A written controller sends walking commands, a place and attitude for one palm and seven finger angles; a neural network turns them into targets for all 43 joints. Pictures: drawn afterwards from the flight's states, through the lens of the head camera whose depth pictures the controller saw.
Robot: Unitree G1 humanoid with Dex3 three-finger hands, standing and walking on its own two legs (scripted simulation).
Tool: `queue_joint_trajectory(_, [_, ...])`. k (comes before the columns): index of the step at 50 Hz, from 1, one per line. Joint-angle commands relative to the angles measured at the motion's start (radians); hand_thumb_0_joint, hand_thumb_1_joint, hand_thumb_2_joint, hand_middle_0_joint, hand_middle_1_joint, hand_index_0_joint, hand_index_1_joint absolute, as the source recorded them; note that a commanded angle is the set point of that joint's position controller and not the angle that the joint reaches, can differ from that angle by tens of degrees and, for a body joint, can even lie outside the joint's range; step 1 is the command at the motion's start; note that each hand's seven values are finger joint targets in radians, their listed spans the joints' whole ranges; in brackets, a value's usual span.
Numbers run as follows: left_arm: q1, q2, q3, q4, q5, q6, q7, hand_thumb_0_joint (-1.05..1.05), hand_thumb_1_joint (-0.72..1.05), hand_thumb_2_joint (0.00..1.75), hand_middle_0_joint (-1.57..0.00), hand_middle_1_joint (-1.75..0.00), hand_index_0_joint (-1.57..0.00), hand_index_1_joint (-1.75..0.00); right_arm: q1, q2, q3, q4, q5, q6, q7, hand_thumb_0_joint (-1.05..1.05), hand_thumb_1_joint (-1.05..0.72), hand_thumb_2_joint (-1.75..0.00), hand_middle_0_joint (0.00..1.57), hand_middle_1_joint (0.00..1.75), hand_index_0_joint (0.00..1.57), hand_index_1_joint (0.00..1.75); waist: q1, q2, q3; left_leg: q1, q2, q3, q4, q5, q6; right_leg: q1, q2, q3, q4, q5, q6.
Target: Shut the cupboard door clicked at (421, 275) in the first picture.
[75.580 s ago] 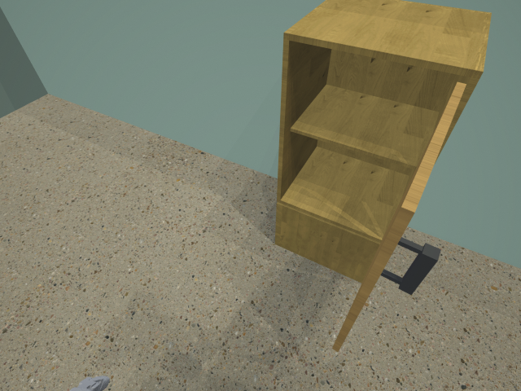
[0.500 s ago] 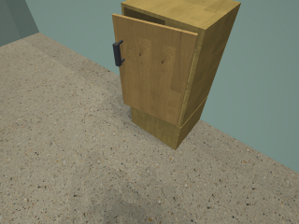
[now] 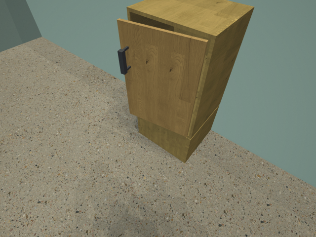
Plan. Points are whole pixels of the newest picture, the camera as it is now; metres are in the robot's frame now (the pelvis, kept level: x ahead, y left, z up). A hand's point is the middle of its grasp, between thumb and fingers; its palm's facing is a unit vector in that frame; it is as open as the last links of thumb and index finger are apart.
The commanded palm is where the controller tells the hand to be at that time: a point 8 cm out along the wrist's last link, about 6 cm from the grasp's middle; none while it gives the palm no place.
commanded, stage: walk to a spot facing it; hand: left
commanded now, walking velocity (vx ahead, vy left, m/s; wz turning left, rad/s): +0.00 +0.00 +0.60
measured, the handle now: (125, 60) +0.87 +0.20 -0.03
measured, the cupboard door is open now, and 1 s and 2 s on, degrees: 10 10 10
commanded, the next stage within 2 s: none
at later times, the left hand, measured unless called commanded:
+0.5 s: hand out of the picture -0.01 +0.24 -0.19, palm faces +0.25 -0.94 -0.24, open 7.4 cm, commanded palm none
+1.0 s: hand out of the picture -0.07 +0.17 -0.17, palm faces +0.52 -0.81 -0.28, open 7.4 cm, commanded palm none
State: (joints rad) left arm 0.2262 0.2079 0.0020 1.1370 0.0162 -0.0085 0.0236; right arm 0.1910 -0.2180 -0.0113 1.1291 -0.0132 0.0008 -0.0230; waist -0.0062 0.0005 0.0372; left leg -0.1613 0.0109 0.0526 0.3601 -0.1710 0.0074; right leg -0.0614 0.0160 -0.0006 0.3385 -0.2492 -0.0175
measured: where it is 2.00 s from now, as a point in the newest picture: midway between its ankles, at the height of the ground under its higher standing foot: outside the picture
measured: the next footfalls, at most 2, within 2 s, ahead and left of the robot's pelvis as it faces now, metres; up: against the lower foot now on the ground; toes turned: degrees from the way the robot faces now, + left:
right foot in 0.78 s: +0.05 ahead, -0.13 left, +0.00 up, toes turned +25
left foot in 1.12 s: -0.08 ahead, +0.11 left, +0.00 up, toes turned +42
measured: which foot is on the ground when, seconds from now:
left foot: down 0.00-0.78, up 0.80-1.00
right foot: down 0.00-0.36, up 0.38-0.76, down 0.78-1.00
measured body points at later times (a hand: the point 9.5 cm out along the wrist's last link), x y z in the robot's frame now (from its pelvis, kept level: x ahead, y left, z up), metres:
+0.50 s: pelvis -0.03 +0.03 -0.02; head +0.02 +0.05 +0.43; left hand -0.03 +0.29 -0.17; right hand +0.06 -0.21 -0.16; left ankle +0.00 +0.12 -0.75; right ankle -0.03 -0.12 -0.68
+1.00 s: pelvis -0.03 -0.03 -0.01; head +0.03 -0.02 +0.44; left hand -0.10 +0.22 -0.14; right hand +0.17 -0.23 -0.16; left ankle -0.10 +0.09 -0.69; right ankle +0.01 -0.15 -0.75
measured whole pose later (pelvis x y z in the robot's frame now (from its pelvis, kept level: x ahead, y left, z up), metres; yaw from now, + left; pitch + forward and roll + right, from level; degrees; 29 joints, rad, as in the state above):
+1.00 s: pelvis -0.03 -0.03 -0.01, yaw +34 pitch +1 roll +2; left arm 0.21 0.19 0.05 0.90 0.03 0.02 0.03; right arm 0.20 -0.25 -0.10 0.91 -0.02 0.08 0.03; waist -0.04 0.01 0.11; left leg -0.48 0.00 0.02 0.97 -0.43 -0.06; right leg -0.21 -0.11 -0.12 0.55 -0.34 0.01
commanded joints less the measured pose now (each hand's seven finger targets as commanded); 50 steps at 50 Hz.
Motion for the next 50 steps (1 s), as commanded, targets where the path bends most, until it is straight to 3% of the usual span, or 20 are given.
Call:
queue_joint_trajectory(1, [0.072,0.103,0.030,-0.035,-0.006,-0.004,0.015,0.00,0.90,0.90,-0.20,-0.30,-0.20,-0.30,0.045,-0.080,-0.009,-0.040,0.002,-0.002,-0.011,0.00,-0.90,-0.90,0.20,0.30,0.20,0.30,0.003,-0.003,-0.002,0.042,0.095,-0.099,0.000,0.209,0.011,-0.084,-0.128,0.052,-0.020,0.240,-0.014])
queue_joint_trajectory(8, [0.073,0.158,0.078,-0.098,-0.001,0.019,0.021,0.00,0.90,0.90,-0.20,-0.30,-0.20,-0.30,0.044,-0.084,-0.037,-0.094,0.000,0.025,-0.005,0.00,-0.90,-0.90,0.20,0.30,0.20,0.30,0.015,-0.070,-0.005,-0.136,0.038,-0.080,0.200,0.142,0.000,-0.047,-0.229,0.050,0.061,0.286,-0.077])
queue_joint_trajectory(13, [0.019,0.174,0.100,-0.167,0.018,0.020,0.027,0.00,0.90,0.90,-0.20,-0.30,-0.20,-0.30,0.005,-0.063,-0.061,-0.158,0.000,0.045,0.007,0.00,-0.90,-0.90,0.20,0.30,0.20,0.30,0.014,-0.172,0.058,-0.283,0.041,-0.049,0.542,-0.372,-0.021,-0.071,-0.403,0.070,0.049,0.514,-0.203])
queue_joint_trajectory(15, [-0.015,0.185,0.108,-0.187,0.017,0.017,0.025,0.00,0.90,0.90,-0.20,-0.30,-0.20,-0.30,0.047,-0.058,-0.060,-0.164,0.001,0.040,0.015,0.00,-0.90,-0.90,0.20,0.30,0.20,0.30,-0.019,-0.134,0.042,-0.215,0.062,-0.043,0.334,-0.269,-0.023,-0.069,-0.374,-0.009,0.172,0.562,-0.145])
queue_joint_trajectory(16, [-0.019,0.173,0.106,-0.197,0.010,0.019,0.022,0.00,0.90,0.90,-0.20,-0.30,-0.20,-0.30,0.116,-0.069,-0.062,-0.152,-0.003,0.033,0.018,0.00,-0.90,-0.90,0.20,0.30,0.20,0.30,-0.049,-0.041,0.004,-0.078,0.055,-0.050,0.187,-0.050,-0.014,-0.132,-0.322,-0.077,0.311,0.486,-0.080])
queue_joint_trajectory(17, [0.013,0.132,0.101,-0.215,-0.003,0.027,0.017,0.00,0.90,0.90,-0.20,-0.30,-0.20,-0.30,0.180,-0.129,-0.068,-0.147,-0.016,0.021,0.017,0.00,-0.90,-0.90,0.20,0.30,0.20,0.30,-0.062,0.220,-0.033,0.007,0.177,-0.286,0.027,0.297,0.052,-0.274,-0.180,-0.151,0.533,0.150,0.009])
queue_joint_trajectory(18, [-0.003,0.087,0.086,-0.245,-0.007,0.037,0.017,0.00,0.90,0.90,-0.20,-0.30,-0.20,-0.30,0.213,-0.205,-0.087,-0.139,-0.018,0.025,0.004,0.00,-0.90,-0.90,0.20,0.30,0.20,0.30,-0.063,0.392,-0.036,0.038,0.352,-0.549,-0.053,0.564,0.157,-0.433,-0.058,-0.100,0.722,-0.405,0.059])
queue_joint_trajectory(19, [-0.020,0.110,0.088,-0.253,0.002,0.049,0.019,0.00,0.90,0.90,-0.20,-0.30,-0.20,-0.30,0.213,-0.214,-0.089,-0.135,-0.020,0.034,0.000,0.00,-0.90,-0.90,0.20,0.30,0.20,0.30,-0.067,0.278,-0.058,-0.008,0.371,-0.514,-0.068,0.342,0.188,-0.410,-0.083,0.012,0.797,-0.385,0.034])
queue_joint_trajectory(20, [-0.034,0.110,0.097,-0.255,0.007,0.050,0.015,0.00,0.90,0.90,-0.20,-0.30,-0.20,-0.30,0.162,-0.195,-0.087,-0.159,-0.022,0.034,0.001,0.00,-0.90,-0.90,0.20,0.30,0.20,0.30,-0.048,0.202,-0.042,-0.084,0.316,-0.477,-0.105,0.039,0.167,-0.411,-0.094,0.023,0.813,-0.302,0.028])
queue_joint_trajectory(22, [-0.068,0.119,0.104,-0.255,0.013,0.049,0.004,0.00,0.90,0.90,-0.20,-0.30,-0.20,-0.30,0.087,-0.179,-0.081,-0.200,-0.025,0.027,-0.007,0.00,-0.90,-0.90,0.20,0.30,0.20,0.30,-0.029,0.149,0.016,-0.164,0.265,-0.484,-0.131,-0.150,0.137,-0.452,-0.097,0.040,0.824,-0.188,0.043])
queue_joint_trajectory(26, [-0.038,0.103,0.098,-0.263,0.011,0.038,-0.005,0.00,0.90,0.90,-0.20,-0.30,-0.20,-0.30,0.073,-0.181,-0.084,-0.217,-0.020,0.017,-0.009,0.00,-0.90,-0.90,0.20,0.30,0.20,0.30,-0.011,0.064,-0.055,-0.070,0.206,-0.428,-0.094,-0.057,0.143,-0.459,-0.075,0.028,0.722,-0.125,0.063])
queue_joint_trajectory(33, [-0.046,0.095,0.090,-0.303,0.006,0.038,0.000,0.00,0.90,0.90,-0.20,-0.30,-0.20,-0.30,0.065,-0.197,-0.107,-0.233,-0.024,0.037,0.004,0.00,-0.90,-0.90,0.20,0.30,0.20,0.30,-0.026,0.178,-0.094,-0.063,0.165,-0.476,-0.067,-0.031,0.148,-0.359,-0.019,0.002,0.466,-0.182,0.065])
queue_joint_trajectory(36, [0.055,0.122,0.095,-0.284,0.001,0.036,0.004,0.00,0.90,0.90,-0.20,-0.30,-0.20,-0.30,0.014,-0.194,-0.114,-0.261,-0.018,0.046,0.008,0.00,-0.90,-0.90,0.20,0.30,0.20,0.30,0.019,0.189,-0.107,-0.182,0.107,-0.470,-0.031,-0.062,0.107,-0.151,0.014,-0.013,0.234,-0.115,0.052])
queue_joint_trajectory(37, [0.107,0.139,0.104,-0.272,0.001,0.032,0.007,0.00,0.90,0.90,-0.20,-0.30,-0.20,-0.30,-0.014,-0.174,-0.114,-0.275,-0.012,0.051,0.011,0.00,-0.90,-0.90,0.20,0.30,0.20,0.30,0.048,0.141,-0.100,-0.299,0.064,-0.433,0.003,-0.146,0.067,-0.021,-0.009,-0.013,0.094,-0.057,0.041])
queue_joint_trajectory(38, [0.131,0.210,0.120,-0.279,0.017,0.024,0.013,0.00,0.90,0.90,-0.20,-0.30,-0.20,-0.30,-0.005,-0.116,-0.112,-0.287,-0.003,0.056,0.017,0.00,-0.90,-0.90,0.20,0.30,0.20,0.30,0.059,-0.072,-0.093,-0.451,-0.053,-0.309,0.217,-0.291,-0.006,0.063,-0.200,0.188,-0.084,-0.202,-0.021])
queue_joint_trajectory(39, [0.063,0.280,0.125,-0.304,0.027,0.024,0.019,0.00,0.90,0.90,-0.20,-0.30,-0.20,-0.30,-0.008,-0.075,-0.109,-0.302,-0.005,0.050,0.018,0.00,-0.90,-0.90,0.20,0.30,0.20,0.30,0.056,-0.309,-0.031,-0.537,-0.151,-0.138,0.576,-0.374,-0.061,-0.060,-0.477,0.492,-0.193,-0.267,-0.136])
queue_joint_trajectory(41, [-0.125,0.211,0.101,-0.356,0.014,0.023,0.024,0.00,0.90,0.90,-0.20,-0.30,-0.20,-0.30,0.053,-0.108,-0.115,-0.289,-0.019,0.060,0.035,0.00,-0.90,-0.90,0.20,0.30,0.20,0.30,-0.049,-0.106,0.025,-0.433,-0.060,-0.166,0.832,-0.318,-0.036,-0.297,-0.439,0.299,-0.144,-0.176,-0.151])
queue_joint_trajectory(43, [-0.147,0.156,0.092,-0.353,0.012,0.010,0.021,0.00,0.90,0.90,-0.20,-0.30,-0.20,-0.30,0.058,-0.103,-0.108,-0.263,-0.016,0.066,0.044,0.00,-0.90,-0.90,0.20,0.30,0.20,0.30,-0.065,-0.188,0.028,-0.435,-0.010,-0.110,0.888,-0.226,-0.057,-0.226,-0.318,0.119,-0.043,0.085,-0.120])
queue_joint_trajectory(46, [-0.052,0.168,0.098,-0.327,0.014,0.001,0.024,0.00,0.90,0.90,-0.20,-0.30,-0.20,-0.30,-0.011,-0.084,-0.090,-0.295,-0.002,0.055,0.050,0.00,-0.90,-0.90,0.20,0.30,0.20,0.30,-0.018,-0.187,-0.006,-0.422,0.006,-0.048,0.702,-0.253,-0.072,-0.063,-0.323,0.006,0.064,0.470,-0.115])
queue_joint_trajectory(50, [0.077,0.216,0.118,-0.291,0.018,0.007,0.020,0.00,0.90,0.90,-0.20,-0.30,-0.20,-0.30,-0.083,-0.054,-0.068,-0.318,-0.001,0.043,0.049,0.00,-0.90,-0.90,0.20,0.30,0.20,0.30,0.051,-0.220,-0.065,-0.325,-0.011,0.030,0.409,-0.283,-0.059,0.061,-0.345,-0.025,0.164,0.654,-0.103])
